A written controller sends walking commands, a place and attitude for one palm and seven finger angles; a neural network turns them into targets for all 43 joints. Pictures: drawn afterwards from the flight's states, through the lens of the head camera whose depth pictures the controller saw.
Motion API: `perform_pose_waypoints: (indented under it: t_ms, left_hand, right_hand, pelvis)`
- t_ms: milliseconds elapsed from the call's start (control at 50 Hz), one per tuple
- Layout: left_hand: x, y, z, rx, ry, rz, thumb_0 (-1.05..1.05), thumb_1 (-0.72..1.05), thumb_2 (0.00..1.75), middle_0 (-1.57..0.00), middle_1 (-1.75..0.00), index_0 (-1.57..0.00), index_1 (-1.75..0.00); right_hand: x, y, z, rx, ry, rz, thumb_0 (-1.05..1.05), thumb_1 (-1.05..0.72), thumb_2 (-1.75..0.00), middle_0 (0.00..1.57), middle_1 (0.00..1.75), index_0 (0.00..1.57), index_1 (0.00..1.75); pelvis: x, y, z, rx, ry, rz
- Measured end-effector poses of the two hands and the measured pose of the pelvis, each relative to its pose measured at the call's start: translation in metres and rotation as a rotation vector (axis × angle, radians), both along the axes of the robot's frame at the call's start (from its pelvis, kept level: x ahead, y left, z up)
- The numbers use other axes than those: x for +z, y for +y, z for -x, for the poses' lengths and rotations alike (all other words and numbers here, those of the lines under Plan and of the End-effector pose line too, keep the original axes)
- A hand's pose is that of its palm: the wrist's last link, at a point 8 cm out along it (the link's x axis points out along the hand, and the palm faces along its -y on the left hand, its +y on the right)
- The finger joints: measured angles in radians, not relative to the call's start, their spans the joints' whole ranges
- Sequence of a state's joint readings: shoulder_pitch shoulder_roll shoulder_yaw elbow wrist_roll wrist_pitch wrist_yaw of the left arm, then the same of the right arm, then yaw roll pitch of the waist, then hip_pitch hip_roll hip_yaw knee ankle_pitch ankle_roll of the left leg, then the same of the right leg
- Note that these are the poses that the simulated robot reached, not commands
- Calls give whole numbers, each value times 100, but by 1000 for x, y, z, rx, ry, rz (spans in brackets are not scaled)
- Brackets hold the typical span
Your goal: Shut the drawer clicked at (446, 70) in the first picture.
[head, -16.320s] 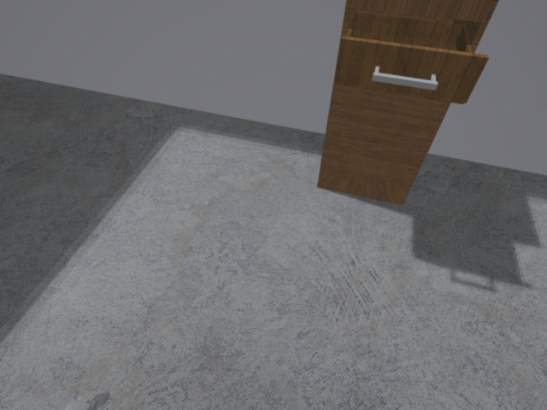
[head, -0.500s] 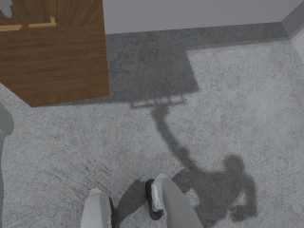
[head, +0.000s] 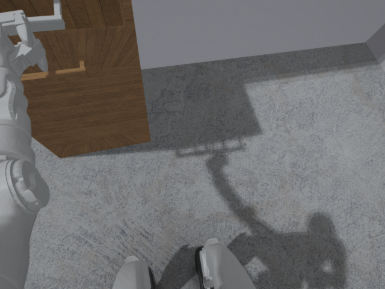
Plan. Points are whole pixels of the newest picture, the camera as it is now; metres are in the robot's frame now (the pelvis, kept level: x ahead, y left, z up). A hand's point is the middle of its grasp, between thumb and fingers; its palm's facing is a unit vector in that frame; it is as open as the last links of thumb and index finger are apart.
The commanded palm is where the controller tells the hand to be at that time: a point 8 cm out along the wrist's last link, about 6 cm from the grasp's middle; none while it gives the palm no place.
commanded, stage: draw the hand back to the body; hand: left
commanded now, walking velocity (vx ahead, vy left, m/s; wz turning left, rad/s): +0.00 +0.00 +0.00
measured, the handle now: (12, 17) +0.64 +0.25 +0.08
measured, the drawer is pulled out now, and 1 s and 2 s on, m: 0.00 0.00 0.00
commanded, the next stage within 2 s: step back with the hand held close in 1.40 s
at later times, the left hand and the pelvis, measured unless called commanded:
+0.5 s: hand out of the picture +0.41 +0.22 +0.14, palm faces +0.10 -0.99 -0.02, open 3.3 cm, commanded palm +0.36 +0.27 +0.15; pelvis +0.02 +0.00 +0.04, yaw +2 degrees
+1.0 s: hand out of the picture +0.25 +0.24 +0.20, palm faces +0.39 -0.87 -0.31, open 3.3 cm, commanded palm +0.19 +0.28 +0.22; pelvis +0.01 -0.01 +0.07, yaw +2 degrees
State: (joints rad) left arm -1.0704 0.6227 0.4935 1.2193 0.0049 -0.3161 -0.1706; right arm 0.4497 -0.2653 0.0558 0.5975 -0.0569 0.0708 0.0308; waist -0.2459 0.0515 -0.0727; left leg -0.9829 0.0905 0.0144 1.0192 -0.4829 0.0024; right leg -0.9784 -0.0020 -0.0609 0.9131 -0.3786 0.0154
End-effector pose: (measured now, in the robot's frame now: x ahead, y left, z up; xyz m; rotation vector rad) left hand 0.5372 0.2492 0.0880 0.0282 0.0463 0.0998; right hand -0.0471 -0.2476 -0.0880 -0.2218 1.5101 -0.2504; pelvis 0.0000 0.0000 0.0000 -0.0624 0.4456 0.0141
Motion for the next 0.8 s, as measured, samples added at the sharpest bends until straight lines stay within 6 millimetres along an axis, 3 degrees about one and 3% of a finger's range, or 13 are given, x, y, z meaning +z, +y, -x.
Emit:
perform_pose_waypoints:
  t_ms: [80,160,340,540,640,800]
  left_hand:
    - [2,3,4,-1,-17,-4,2,90,91,-140,-160,-140,-160]
    - [8,8,22,-12,-43,-18,2,90,90,-140,-160,-140,-160]
    - [29,18,92,2,-53,-1,2,90,90,-140,-160,-140,-160]
    - [61,27,167,-6,-97,2,2,90,90,-140,-160,-140,-160]
    - [77,29,208,96,-58,-171,2,90,90,-140,-160,-140,-160]
    - [97,33,267,238,-58,-246,2,89,90,-140,-160,-140,-159]
  right_hand:
    - [-1,-4,-14,2,-18,0,1,-91,-89,20,29,20,29]
    - [2,-5,-32,-10,-54,-12,1,-91,-89,20,29,20,29]
    - [15,-6,-103,41,-258,-36,1,-91,-89,20,29,20,29]
    - [35,1,-189,158,-556,-51,1,-91,-90,20,29,20,29]
    - [52,12,-217,190,-661,-61,1,-91,-90,20,29,20,29]
    - [73,31,-242,263,-758,-79,1,-91,-90,20,29,20,29]
  pelvis:
    - [2,-1,-6,-3,-8,-5]
    - [10,-1,-15,-13,-30,-11]
    - [32,0,-30,1,-141,-21]
    - [42,0,-22,26,-271,-38]
    - [51,0,-16,26,-348,-54]
    - [65,-2,-11,32,-447,-68]
